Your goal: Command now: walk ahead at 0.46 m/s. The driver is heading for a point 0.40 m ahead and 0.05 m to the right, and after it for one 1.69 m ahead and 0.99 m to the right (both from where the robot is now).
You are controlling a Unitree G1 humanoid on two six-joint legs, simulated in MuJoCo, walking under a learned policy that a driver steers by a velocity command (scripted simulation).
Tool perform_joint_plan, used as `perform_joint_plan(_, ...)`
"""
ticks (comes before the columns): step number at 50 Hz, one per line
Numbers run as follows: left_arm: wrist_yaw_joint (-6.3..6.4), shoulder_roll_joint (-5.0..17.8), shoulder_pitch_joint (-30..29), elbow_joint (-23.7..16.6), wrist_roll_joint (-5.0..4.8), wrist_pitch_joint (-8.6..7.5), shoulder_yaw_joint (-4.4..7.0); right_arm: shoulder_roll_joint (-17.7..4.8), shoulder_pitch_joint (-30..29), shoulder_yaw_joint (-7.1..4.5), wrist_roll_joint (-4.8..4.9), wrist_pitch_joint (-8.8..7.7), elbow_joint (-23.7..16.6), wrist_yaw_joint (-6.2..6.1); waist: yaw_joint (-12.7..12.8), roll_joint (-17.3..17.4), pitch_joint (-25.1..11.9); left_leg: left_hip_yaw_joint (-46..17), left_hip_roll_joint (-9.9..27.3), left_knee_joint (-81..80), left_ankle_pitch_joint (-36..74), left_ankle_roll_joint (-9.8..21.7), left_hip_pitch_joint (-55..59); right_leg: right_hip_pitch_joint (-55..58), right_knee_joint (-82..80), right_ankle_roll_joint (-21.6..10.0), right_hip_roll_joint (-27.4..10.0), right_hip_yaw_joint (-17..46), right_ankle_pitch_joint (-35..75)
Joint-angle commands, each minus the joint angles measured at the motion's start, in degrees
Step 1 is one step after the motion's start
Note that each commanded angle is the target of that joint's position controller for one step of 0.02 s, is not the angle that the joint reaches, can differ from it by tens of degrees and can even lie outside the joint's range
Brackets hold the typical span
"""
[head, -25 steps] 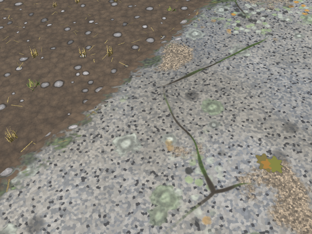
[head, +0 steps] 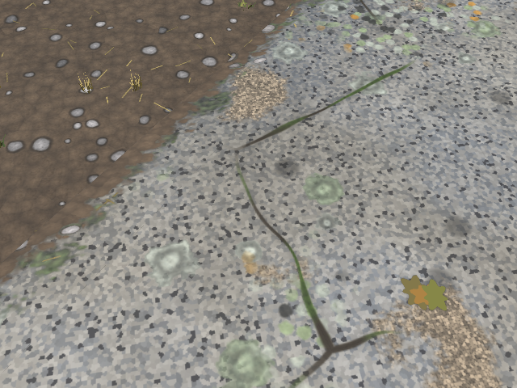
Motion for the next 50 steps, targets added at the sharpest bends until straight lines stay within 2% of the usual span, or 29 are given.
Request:
perform_joint_plan(1,1.06,4.7,0.8,-3.2,-0.16,-0.89,1.11,-10.2,-1.4,-1.62,-0.12,-0.73,-1.9,-0.62,4.6,7.4,2.0,-2.5,14.8,8.1,56.0,6.3,-7.6,11.2,-3.4,-3.0,4.2,-2.2,-1.9)
perform_joint_plan(2,1.60,6.0,7.6,-1.0,-0.19,-1.22,1.80,-10.8,-1.8,-1.79,-0.34,-0.40,-1.8,-0.72,7.6,7.2,-2.0,-1.7,14.2,17.1,61.6,5.4,-7.2,18.4,-5.2,-4.0,6.0,-2.4,-3.4)
perform_joint_plan(3,2.22,7.4,17.0,2.2,0.19,-1.73,2.60,-10.8,-2.3,-1.75,-0.22,-0.09,-1.8,-0.72,11.7,5.7,-7.0,-0.1,12.1,29.4,57.4,4.5,-11.9,30.7,-8.9,-5.1,5.9,-1.8,-2.0)
perform_joint_plan(4,2.93,12.0,25.9,3.9,1.55,-2.18,3.78,-7.9,-0.8,-0.94,-0.02,0.02,-3.2,-0.47,13.7,-0.3,-13.9,1.6,8.8,47.2,36.1,3.9,-23.4,44.5,-10.7,-7.4,-6.8,12.3,-13.1)
perform_joint_plan(5,2.45,16.4,26.4,4.2,1.90,-2.24,4.46,-1.3,5.9,0.00,1.77,0.06,-3.9,0.17,9.1,-13.8,-20.2,0.5,-2.6,66.9,-9.3,2.0,-40.7,53.9,-20.6,-14.5,-22.0,43.2,-20.2)
perform_joint_plan(6,1.99,13.5,21.0,3.9,-0.43,-1.91,4.01,-7.7,0.3,-1.56,0.47,0.09,-4.3,0.12,8.3,-5.3,-14.8,-6.3,0.3,70.8,-6.1,3.5,-44.6,46.5,-25.0,-13.3,-19.2,45.3,-23.9)
perform_joint_plan(7,1.92,9.7,14.5,2.9,-0.85,-2.12,2.92,-8.4,-4.0,-1.95,0.43,-0.11,-5.9,0.45,5.9,-2.8,-6.6,-5.1,3.4,69.0,-0.3,3.9,-45.7,37.9,-25.5,-11.9,-17.7,35.0,-22.1)
perform_joint_plan(8,1.67,6.7,12.2,3.0,-0.65,-2.67,2.06,-7.1,-5.9,-1.65,0.29,-0.35,-6.1,0.66,4.9,0.0,-3.2,-4.3,5.5,65.8,2.9,4.0,-44.1,31.6,-27.3,-10.8,-15.1,28.6,-15.1)
perform_joint_plan(10,1.99,4.1,11.6,4.4,-0.76,-3.48,1.10,-4.9,-4.6,-1.38,-0.93,0.86,-5.5,1.24,1.8,-1.5,-1.5,-3.7,7.7,60.9,4.4,3.2,-39.1,24.5,-29.2,-8.5,-10.8,19.5,-6.5)
perform_joint_plan(11,2.02,3.8,12.8,5.1,-0.72,-3.97,0.90,-4.2,-4.2,-1.36,-1.09,1.47,-5.3,1.59,1.4,-1.9,-1.6,-3.1,7.8,59.8,4.7,2.8,-37.9,23.5,-29.7,-8.6,-10.3,17.5,-3.2)
perform_joint_plan(14,2.10,5.1,16.5,7.1,-1.05,-4.87,1.07,-3.7,-8.8,-1.36,-1.26,2.50,-6.7,2.19,1.3,-1.5,0.5,-1.3,9.1,55.3,8.1,1.2,-42.8,23.5,-32.5,-9.2,-9.3,13.5,-1.0)
perform_joint_plan(17,2.23,4.5,19.8,8.5,-1.30,-4.85,0.43,-3.6,-15.7,-1.21,-1.41,2.55,-9.1,1.85,2.1,-0.4,3.0,1.3,8.9,46.3,12.6,-1.6,-46.1,24.7,-30.5,-9.4,-7.8,9.9,21.1)
perform_joint_plan(20,2.51,5.1,21.3,9.1,-1.28,-4.36,0.17,-2.1,-19.8,-0.41,-0.64,2.31,-10.4,1.34,3.1,-2.2,0.7,3.4,5.6,36.4,17.2,-2.6,-41.0,25.4,-24.5,-7.1,-5.0,6.0,38.0)
perform_joint_plan(23,2.95,6.3,22.5,9.0,-1.11,-3.36,0.38,-3.5,-22.9,-0.47,-0.02,2.34,-11.6,0.34,4.7,-4.5,-1.5,3.2,2.9,31.6,18.8,-2.3,-39.2,29.2,-19.7,-6.4,-4.7,7.8,39.8)
perform_joint_plan(25,3.33,6.5,22.2,8.6,-0.74,-2.62,0.64,-4.8,-22.7,-0.72,0.00,2.07,-12.0,-0.33,4.7,-5.3,-1.9,1.8,2.1,28.6,15.8,-1.6,-37.8,31.3,-16.0,-6.4,-5.4,10.5,39.0)
perform_joint_plan(26,3.59,6.6,21.3,8.1,-0.62,-2.34,0.87,-5.7,-20.6,-1.01,0.02,1.75,-11.6,-0.62,3.9,-5.5,-2.3,0.7,1.9,25.9,14.4,-1.1,-35.4,31.8,-13.7,-5.8,-5.6,12.3,37.7)
perform_joint_plan(27,3.74,7.0,19.8,7.5,-0.73,-2.18,1.16,-6.7,-17.0,-1.43,-0.01,1.25,-10.6,-0.97,2.4,-5.1,-3.1,0.3,1.5,21.8,14.8,-0.5,-31.5,31.8,-10.1,-4.9,-5.1,13.6,36.0)
perform_joint_plan(28,3.66,7.1,18.2,6.9,-1.46,-2.17,1.37,-7.7,-12.0,-1.85,-0.51,0.30,-9.4,-1.40,-0.3,-2.5,-4.7,0.0,2.7,14.9,23.0,0.3,-23.9,29.6,-2.6,-3.4,-2.8,12.7,31.6)
perform_joint_plan(29,3.71,4.8,18.4,4.2,-2.65,-2.45,0.78,-12.2,-6.0,-2.88,-1.82,-0.62,-9.2,-1.97,-1.0,4.4,-12.0,-9.0,14.8,17.2,45.0,2.9,-10.3,21.6,10.5,-1.5,0.7,10.7,14.0)
perform_joint_plan(30,4.48,-0.5,28.3,4.6,-3.76,-1.63,0.15,-14.9,-6.9,-3.36,-1.37,0.07,-11.0,-1.47,3.3,15.0,-20.0,-22.3,31.0,22.2,73.1,10.9,1.7,9.7,26.7,-0.5,9.5,5.6,-32.5)
perform_joint_plan(31,5.11,4.5,29.6,6.2,-2.35,-0.04,1.39,-13.1,-8.5,-3.41,0.66,1.41,-12.3,-1.20,2.6,11.4,-23.0,-24.7,30.6,19.2,60.7,14.3,-2.8,7.6,33.1,-0.4,7.7,6.8,-33.3)
perform_joint_plan(32,4.70,6.1,24.6,5.9,-1.06,0.90,2.12,-8.6,-12.7,-2.29,0.67,2.01,-13.8,-1.40,3.3,5.8,-15.9,-19.7,26.6,15.5,44.8,13.1,-10.0,6.0,34.7,0.2,5.3,7.6,-28.2)
perform_joint_plan(33,3.98,5.5,20.4,4.7,-0.45,1.38,2.29,-6.1,-16.7,-1.42,0.33,2.44,-14.5,-1.84,4.0,5.4,-9.7,-14.7,22.9,12.1,35.1,11.0,-16.5,5.1,32.8,1.1,3.6,7.3,-24.3)
perform_joint_plan(34,3.36,5.1,18.4,3.9,-0.12,2.04,2.50,-5.6,-17.8,-1.16,-0.07,2.72,-14.6,-2.37,4.5,7.1,-6.6,-10.7,20.6,10.1,31.8,9.9,-20.5,5.3,31.6,2.2,2.4,7.1,-21.7)
perform_joint_plan(35,2.86,4.4,18.8,3.8,0.19,2.88,2.46,-5.9,-17.8,-1.26,-0.23,2.88,-14.5,-2.83,5.0,8.6,-5.6,-7.3,18.9,9.0,30.8,9.7,-23.8,7.1,31.6,3.2,2.4,6.3,-19.8)
perform_joint_plan(38,2.69,3.5,19.2,3.0,-0.16,4.44,2.45,-6.8,-16.9,-1.61,-0.62,2.57,-14.5,-2.79,5.8,7.2,-6.9,-2.9,18.8,8.6,30.2,10.7,-25.4,8.4,29.5,4.3,2.8,5.1,-18.1)
perform_joint_plan(43,1.30,3.8,12.2,-1.3,-0.16,5.99,1.76,-9.0,-17.6,-2.42,-0.99,3.42,-15.4,-2.17,4.4,9.3,-6.3,0.6,19.8,6.5,12.9,10.2,-26.6,10.2,16.1,3.9,0.8,3.2,-15.8)
perform_joint_plan(48,0.40,5.1,9.7,-4.6,-0.84,5.55,1.71,-12.3,-16.6,-3.73,-1.10,4.70,-15.7,-1.21,3.1,9.2,-6.9,2.1,22.3,9.0,7.2,8.2,-26.3,16.8,4.4,1.7,1.7,-0.1,-17.7)
perform_joint_plan(50,0.49,5.3,13.4,-4.2,-0.90,4.75,1.85,-12.9,-16.5,-4.19,-0.71,5.40,-15.6,-0.97,5.1,6.5,-6.8,5.4,21.4,14.5,6.7,4.0,-29.8,24.7,-6.9,-0.2,3.0,-0.4,-12.3)
Velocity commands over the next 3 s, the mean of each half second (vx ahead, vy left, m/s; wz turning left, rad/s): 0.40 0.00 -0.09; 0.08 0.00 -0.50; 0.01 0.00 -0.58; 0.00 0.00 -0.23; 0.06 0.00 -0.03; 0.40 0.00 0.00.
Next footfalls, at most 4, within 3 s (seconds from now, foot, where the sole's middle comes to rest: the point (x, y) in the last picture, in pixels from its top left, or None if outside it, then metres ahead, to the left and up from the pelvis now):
0.06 right None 0.22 -0.10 -0.77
0.58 left None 0.46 0.06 -0.77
1.02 right None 0.32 -0.13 -0.77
1.54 left None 0.42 0.03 -0.77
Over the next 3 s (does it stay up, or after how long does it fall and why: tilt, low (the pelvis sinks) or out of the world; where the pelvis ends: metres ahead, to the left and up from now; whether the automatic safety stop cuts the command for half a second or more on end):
stays up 0.50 -0.13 0.01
